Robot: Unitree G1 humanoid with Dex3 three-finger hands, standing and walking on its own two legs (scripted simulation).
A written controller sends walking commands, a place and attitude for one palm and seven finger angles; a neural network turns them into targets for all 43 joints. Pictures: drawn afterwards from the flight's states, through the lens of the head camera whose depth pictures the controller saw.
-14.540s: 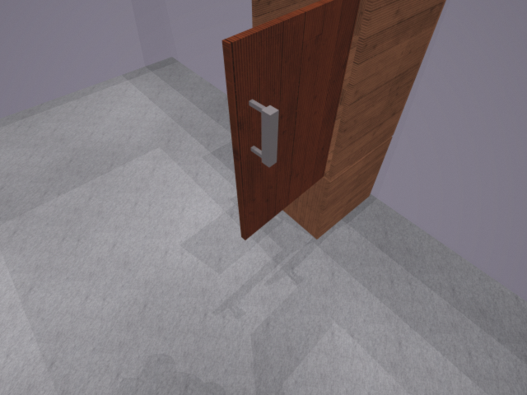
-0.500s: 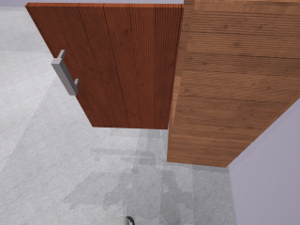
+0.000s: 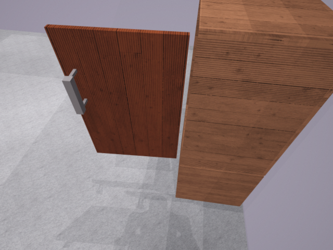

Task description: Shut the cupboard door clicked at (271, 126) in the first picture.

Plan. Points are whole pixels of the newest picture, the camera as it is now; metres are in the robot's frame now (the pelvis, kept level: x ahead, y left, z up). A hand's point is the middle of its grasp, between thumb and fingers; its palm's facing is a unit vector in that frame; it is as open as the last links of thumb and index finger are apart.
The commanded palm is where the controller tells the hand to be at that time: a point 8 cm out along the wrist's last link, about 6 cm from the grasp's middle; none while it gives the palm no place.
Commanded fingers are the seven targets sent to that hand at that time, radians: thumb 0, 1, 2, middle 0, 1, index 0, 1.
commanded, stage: come to a stop and stand still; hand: left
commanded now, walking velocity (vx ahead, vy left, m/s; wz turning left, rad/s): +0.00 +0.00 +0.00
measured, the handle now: (77, 92) +0.55 +0.33 +0.05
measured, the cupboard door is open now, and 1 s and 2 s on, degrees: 93 93 93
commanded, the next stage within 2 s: look again from close up in 0.14 s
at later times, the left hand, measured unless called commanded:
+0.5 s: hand out of the picture -0.01 +0.19 -0.18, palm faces +0.03 -0.99 -0.17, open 7.3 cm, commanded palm none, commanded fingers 0.00 0.90 0.90 -0.20 -0.30 -0.20 -0.30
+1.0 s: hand out of the picture -0.04 +0.22 -0.18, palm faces +0.05 -0.98 -0.18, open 7.4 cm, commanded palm none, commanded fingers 0.00 0.90 0.90 -0.20 -0.30 -0.20 -0.30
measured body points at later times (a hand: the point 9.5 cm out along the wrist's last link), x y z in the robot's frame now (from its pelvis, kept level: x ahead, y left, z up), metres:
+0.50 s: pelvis -0.01 +0.03 -0.01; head -0.02 +0.03 +0.44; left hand -0.02 +0.24 -0.17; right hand +0.00 -0.20 -0.16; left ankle -0.01 +0.13 -0.74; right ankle -0.01 -0.09 -0.74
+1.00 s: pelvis -0.01 +0.05 -0.01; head -0.02 +0.05 +0.44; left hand -0.05 +0.27 -0.17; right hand -0.03 -0.18 -0.16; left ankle -0.01 +0.13 -0.74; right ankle -0.01 -0.09 -0.74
